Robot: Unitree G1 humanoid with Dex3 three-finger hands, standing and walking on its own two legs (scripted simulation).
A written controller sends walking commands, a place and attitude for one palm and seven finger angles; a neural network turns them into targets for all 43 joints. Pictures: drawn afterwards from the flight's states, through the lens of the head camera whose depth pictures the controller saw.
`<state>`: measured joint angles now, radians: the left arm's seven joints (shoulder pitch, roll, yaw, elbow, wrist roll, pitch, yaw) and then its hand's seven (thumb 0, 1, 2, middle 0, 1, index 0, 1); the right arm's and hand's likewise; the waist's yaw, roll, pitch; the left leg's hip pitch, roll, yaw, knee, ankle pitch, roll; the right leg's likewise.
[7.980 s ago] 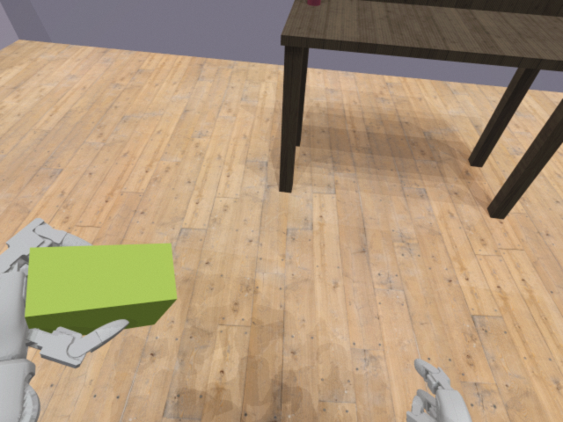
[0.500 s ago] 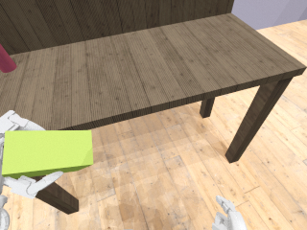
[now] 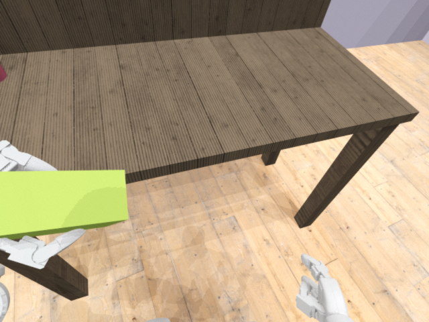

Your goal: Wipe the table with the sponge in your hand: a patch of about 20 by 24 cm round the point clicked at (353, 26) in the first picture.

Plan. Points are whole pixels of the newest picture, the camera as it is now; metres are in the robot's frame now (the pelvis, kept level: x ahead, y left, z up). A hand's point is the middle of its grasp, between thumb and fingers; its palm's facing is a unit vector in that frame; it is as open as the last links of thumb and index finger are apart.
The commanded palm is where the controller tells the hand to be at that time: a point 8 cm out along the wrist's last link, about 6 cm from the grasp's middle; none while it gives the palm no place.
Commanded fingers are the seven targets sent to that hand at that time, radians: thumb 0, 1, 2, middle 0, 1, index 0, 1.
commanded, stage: come to a stop and stand still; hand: left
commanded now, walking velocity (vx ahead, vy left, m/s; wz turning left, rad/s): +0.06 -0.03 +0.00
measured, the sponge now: (81, 204) +0.24 +0.21 +0.15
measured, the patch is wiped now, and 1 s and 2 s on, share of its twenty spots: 0.00 0.00 0.00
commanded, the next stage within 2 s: look again from close up in 1.26 s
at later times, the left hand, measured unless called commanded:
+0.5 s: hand (26, 272) +0.15 +0.23 +0.16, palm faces +0.39 -0.84 -0.38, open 10.4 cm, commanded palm +0.10 +0.26 +0.18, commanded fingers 0.00 0.10 1.30 -1.20 -1.60 -1.20 -1.60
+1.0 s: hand (2, 316) +0.11 +0.23 +0.17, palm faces +0.39 -0.83 -0.40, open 10.4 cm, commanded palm +0.05 +0.27 +0.18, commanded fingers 0.00 0.10 1.30 -1.20 -1.60 -1.20 -1.60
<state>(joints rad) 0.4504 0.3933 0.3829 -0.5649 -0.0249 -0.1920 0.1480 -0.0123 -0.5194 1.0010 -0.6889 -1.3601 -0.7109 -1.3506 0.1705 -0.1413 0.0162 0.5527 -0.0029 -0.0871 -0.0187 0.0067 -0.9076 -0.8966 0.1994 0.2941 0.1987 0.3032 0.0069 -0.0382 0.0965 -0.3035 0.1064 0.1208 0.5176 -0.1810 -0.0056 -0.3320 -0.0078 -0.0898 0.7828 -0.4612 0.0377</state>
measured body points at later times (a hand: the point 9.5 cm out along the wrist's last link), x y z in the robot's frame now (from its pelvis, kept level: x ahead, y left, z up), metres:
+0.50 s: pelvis -0.07 -0.01 +0.00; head -0.06 +0.00 +0.45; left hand +0.12 +0.27 +0.18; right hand +0.08 -0.26 -0.08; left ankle -0.03 +0.10 -0.74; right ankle -0.01 -0.11 -0.73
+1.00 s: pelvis -0.11 -0.01 +0.00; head -0.10 +0.00 +0.45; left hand +0.08 +0.27 +0.19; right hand +0.04 -0.24 -0.09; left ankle -0.03 +0.10 -0.74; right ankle -0.01 -0.11 -0.73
